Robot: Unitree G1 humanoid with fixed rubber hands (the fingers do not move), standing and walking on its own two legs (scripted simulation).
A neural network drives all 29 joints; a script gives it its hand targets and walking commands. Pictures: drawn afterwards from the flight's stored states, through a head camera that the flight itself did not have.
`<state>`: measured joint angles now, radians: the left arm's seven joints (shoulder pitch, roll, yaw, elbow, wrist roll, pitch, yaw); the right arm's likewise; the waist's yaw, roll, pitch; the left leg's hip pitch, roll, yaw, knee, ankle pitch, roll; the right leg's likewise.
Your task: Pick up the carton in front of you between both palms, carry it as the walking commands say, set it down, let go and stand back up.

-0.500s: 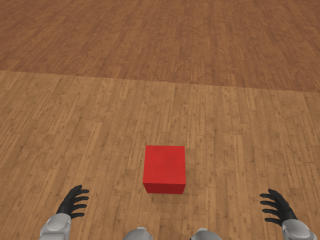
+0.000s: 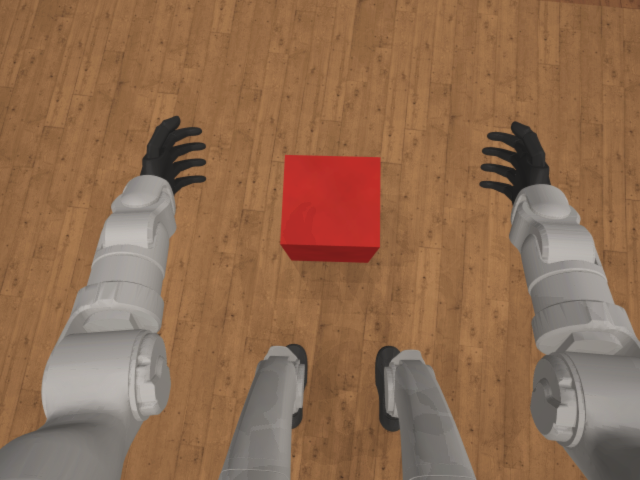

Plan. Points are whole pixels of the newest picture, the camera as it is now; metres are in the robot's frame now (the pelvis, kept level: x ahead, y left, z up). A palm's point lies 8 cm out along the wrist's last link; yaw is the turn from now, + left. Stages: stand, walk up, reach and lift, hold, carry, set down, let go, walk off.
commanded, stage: reach and lift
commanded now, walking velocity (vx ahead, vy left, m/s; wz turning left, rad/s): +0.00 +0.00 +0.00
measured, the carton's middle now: (330, 214) +0.54 +0.03 -0.55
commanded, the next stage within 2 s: none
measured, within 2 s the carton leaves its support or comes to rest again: neither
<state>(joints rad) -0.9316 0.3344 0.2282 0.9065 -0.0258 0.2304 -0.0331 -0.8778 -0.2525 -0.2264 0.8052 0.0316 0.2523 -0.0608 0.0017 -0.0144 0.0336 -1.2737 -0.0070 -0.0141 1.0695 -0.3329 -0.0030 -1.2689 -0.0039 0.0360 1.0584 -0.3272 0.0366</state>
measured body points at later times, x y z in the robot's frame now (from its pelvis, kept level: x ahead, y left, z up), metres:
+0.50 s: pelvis +0.02 +0.00 -0.05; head +0.36 +0.01 +0.24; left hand +0.56 +0.21 -0.19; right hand +0.55 -0.17 -0.20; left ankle +0.08 +0.12 -0.64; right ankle +0.08 -0.14 -0.64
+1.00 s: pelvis -0.04 +0.00 -0.26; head +0.34 +0.02 -0.03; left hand +0.55 +0.21 -0.43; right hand +0.55 -0.17 -0.43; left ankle +0.07 +0.12 -0.64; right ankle +0.08 -0.14 -0.64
